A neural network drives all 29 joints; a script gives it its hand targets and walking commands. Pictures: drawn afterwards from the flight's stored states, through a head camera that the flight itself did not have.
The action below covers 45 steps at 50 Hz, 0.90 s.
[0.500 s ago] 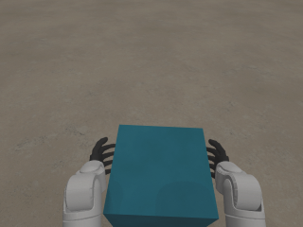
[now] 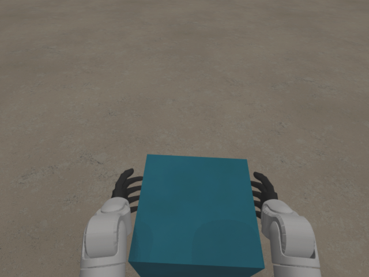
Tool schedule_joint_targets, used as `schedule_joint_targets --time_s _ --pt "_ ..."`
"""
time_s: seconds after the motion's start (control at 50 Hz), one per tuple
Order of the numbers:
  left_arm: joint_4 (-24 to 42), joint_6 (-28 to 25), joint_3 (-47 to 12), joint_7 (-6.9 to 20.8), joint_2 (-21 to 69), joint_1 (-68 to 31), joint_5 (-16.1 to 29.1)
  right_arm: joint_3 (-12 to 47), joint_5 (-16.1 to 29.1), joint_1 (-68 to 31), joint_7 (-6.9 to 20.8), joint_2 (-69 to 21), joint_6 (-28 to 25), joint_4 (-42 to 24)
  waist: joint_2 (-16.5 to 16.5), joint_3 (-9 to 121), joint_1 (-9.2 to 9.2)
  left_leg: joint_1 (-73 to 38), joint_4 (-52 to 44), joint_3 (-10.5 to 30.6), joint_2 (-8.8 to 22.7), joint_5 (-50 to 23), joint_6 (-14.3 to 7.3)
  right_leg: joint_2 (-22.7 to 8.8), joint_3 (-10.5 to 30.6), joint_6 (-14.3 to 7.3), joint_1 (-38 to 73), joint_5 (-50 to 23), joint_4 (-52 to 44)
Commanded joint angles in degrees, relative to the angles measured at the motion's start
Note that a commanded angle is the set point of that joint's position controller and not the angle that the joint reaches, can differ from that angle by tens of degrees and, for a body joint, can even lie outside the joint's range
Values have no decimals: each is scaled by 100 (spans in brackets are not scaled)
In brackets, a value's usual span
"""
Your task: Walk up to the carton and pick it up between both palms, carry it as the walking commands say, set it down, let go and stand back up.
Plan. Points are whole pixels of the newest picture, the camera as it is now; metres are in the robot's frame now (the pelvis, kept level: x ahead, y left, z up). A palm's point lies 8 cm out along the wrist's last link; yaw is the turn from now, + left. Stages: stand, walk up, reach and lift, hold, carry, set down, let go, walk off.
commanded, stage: carry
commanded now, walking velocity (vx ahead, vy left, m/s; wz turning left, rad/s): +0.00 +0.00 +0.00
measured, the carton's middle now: (192, 224) +0.26 +0.00 -0.01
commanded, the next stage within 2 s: none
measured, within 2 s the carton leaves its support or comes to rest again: neither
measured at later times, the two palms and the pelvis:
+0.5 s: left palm (125, 204) +0.27 +0.14 +0.06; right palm (269, 206) +0.27 -0.15 +0.05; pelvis +0.00 -0.01 +0.00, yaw +1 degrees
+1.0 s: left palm (110, 201) +0.27 +0.17 +0.08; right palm (258, 202) +0.27 -0.13 +0.07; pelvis +0.02 +0.02 -0.01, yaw +2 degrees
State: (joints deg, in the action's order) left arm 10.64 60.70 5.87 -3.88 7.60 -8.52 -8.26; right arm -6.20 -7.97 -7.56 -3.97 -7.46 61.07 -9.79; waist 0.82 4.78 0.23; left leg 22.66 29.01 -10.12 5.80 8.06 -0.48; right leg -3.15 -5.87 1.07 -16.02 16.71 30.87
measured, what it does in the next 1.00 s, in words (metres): stands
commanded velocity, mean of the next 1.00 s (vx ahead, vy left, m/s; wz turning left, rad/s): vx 0.00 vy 0.09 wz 0.00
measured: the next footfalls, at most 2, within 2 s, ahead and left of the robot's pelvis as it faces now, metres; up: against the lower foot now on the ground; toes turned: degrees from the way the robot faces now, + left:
right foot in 1.44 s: -0.01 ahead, +0.01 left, +0.00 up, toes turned -13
left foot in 1.82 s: +0.03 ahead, +0.40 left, +0.00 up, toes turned +10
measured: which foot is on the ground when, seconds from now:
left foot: down 0.00-1.00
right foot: down 0.00-1.00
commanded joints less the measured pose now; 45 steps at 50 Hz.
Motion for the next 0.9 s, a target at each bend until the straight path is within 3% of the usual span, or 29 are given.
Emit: schedule_joint_targets --time_s 0.0,0.02,0.04,0.06,0.08,0.12,0.14,0.2,0.22,0.24,0.26,0.32,0.34,0.42,0.48,0.5,0.52,0.54,0.56,0.58,0.64,0.66,0.68,0.7,0.74,0.76,0.78,0.82,0.88 --pt "-271 -206 -3285 1262 4697 -2026 1512 3224 1579 -2540 1281 -4585 -345 -121 -61 1306 2 -1173 -266 482 412 -245 115 -481 273 -96 -310 -215 -678" --pt "448 -155 -3849 1240 4888 -2009 1834 3708 1853 -2469 1283 -4736 -283 -758 -171 1378 -3 -1244 -270 518 438 -485 118 -486 203 -92 -310 -273 -596" --pt "745 -101 -3911 1243 4908 -2355 1947 3798 1936 -2704 1265 -4800 -198 -906 -47 1384 -8 -1185 -235 579 478 -446 101 -477 252 -83 -191 -376 -621" --pt "193 -187 -3544 1250 4736 -2144 1656 3402 1686 -2537 1261 -4651 -288 -356 -128 1500 -8 -1261 -136 516 468 -739 94 -494 271 -102 -125 -689 -546" --pt "876 -164 -3937 1223 4847 -2180 1952 3825 2005 -2535 1251 -4833 -240 -932 10 1534 -9 -1324 -87 524 488 -894 74 -512 263 -121 -137 -838 -549" --pt "-207 -340 -3279 1246 4544 -1905 1404 3156 1419 -2243 1267 -4464 -426 86 1 1418 0 -1312 -101 409 407 -692 129 -495 210 -138 -267 -591 -604" --pt "230 -354 -3530 1243 4652 -2016 1615 3395 1656 -2430 1250 -4557 -457 -456 7 1326 -15 -1248 -145 481 431 -612 125 -500 227 -144 -292 -506 -610" --pt "-401 -559 -3160 1246 4524 -2055 1250 2987 1329 -2475 1282 -4425 -657 227 -335 1183 -24 -1207 -224 430 372 -363 137 -494 280 -140 -481 -198 -688" --pt "298 -558 -3596 1228 4688 -2264 1621 3384 1641 -2551 1271 -4603 -668 -430 -278 1061 -15 -1156 -249 480 414 -292 142 -457 253 -126 -514 -108 -727" --pt "-459 -678 -3113 1216 4509 -2159 1214 2886 1260 -2359 1290 -4470 -775 456 -367 1184 -11 -1082 -274 487 414 -316 125 -477 288 -141 -356 -208 -664" --pt "163 -768 -3456 1218 4597 -2224 1492 3280 1541 -2561 1277 -4553 -871 -304 -145 1189 -21 -1136 -214 479 425 -449 148 -463 236 -104 -361 -290 -650" --pt "-143 -811 -3233 1169 4439 -2183 1340 3092 1406 -2524 1216 -4412 -910 -30 -157 1159 -31 -1014 -290 525 417 -287 122 -456 236 -104 -276 -201 -649" --pt "685 -712 -3707 1144 4647 -2184 1767 3528 1795 -2506 1176 -4550 -825 -890 -37 1268 -32 -1120 -219 531 385 -284 116 -502 272 -105 -286 -191 -741" --pt "-339 -789 -3149 1125 4358 -1645 1301 3063 1349 -2180 1130 -4247 -885 -22 70 1393 -24 -1164 -62 459 384 -636 168 -515 174 -116 -162 -653 -591" --pt "-214 -873 -3172 1110 4237 -1826 1226 2958 1232 -2052 1109 -4193 -960 164 -261 1324 -16 -1174 -70 413 426 -933 149 -506 162 -108 -199 -757 -524" --pt "383 -843 -3501 1108 4361 -1955 1508 3290 1511 -2160 1110 -4288 -925 -492 -200 1340 -27 -1162 -116 522 470 -921 145 -427 99 -82 -201 -556 -462" --pt "-1246 -1083 -2498 1131 4030 -1629 707 2322 828 -1970 1134 -4022 -1176 1058 -233 1477 -15 -1158 -132 502 463 -843 147 -448 173 -72 -149 -522 -454" --pt "315 -1111 -3405 1099 4282 -1874 1447 3219 1472 -2177 1118 -4197 -1218 -520 -216 1307 -11 -1100 -111 429 395 -785 176 -461 126 -89 -226 -465 -546" --pt "-967 -1178 -2713 1109 4059 -1778 863 2498 903 -2093 1106 -3983 -1279 709 -196 1171 -20 -982 -212 505 458 -540 168 -464 152 -85 -296 -295 -583" --pt "449 -1183 -3508 1102 4331 -2213 1491 3304 1525 -2472 1118 -4267 -1283 -679 -256 1039 3 -907 -285 553 414 -128 171 -452 182 -76 -321 4 -622" --pt "-449 -1311 -2941 1060 4071 -1873 1115 2768 1145 -2265 1059 -4039 -1417 132 -12 1066 -18 -1075 -149 483 361 -224 132 -567 313 -104 -552 -16 -860" --pt "292 -1247 -3339 1045 4185 -2121 1454 3154 1404 -2291 1031 -4258 -1325 -442 104 1207 -35 -1130 -181 502 342 -132 152 -560 240 -108 -527 233 -846" --pt "-1401 -1385 -2410 1083 3828 -1482 628 2347 658 -1955 1045 -3833 -1484 981 114 1026 -22 -1003 -137 500 390 -202 145 -565 266 -113 -542 113 -877" --pt "109 -1387 -3239 1050 4080 -1786 1366 3056 1309 -2130 1018 -4044 -1483 -413 98 1164 -13 -1051 -91 522 361 -375 151 -578 221 -118 -404 -133 -809" --pt "-54 -1260 -3286 1069 4192 -1936 1321 3232 1372 -2312 1046 -4273 -1334 -230 -138 1301 14 -986 -87 500 316 -602 161 -723 337 -97 -205 -653 -627" --pt "1296 -987 -4064 1054 4501 -2145 2024 4027 2097 -2627 1005 -4546 -1064 -1618 -139 1374 34 -877 45 448 287 -713 251 -967 481 -74 -138 -1059 -600" --pt "1715 -619 -4438 1062 4699 -2323 2279 4449 2335 -2653 1013 -4819 -685 -1954 -55 1435 29 -916 144 427 325 -721 305 -1071 496 -71 -122 -1323 -493" --pt "1569 -134 -4338 1112 4633 -1920 2314 4334 2349 -2189 1067 -4759 -208 -1701 183 1608 39 -625 484 365 189 -415 315 -1269 734 -184 100 -1811 -351" --pt "1266 358 -4210 1202 4402 -1242 2190 4276 2231 -1554 1116 -4457 260 -1562 1150 1531 37 317 990 313 -88 837 356 -1743 1219 -476 728 -2838 -255"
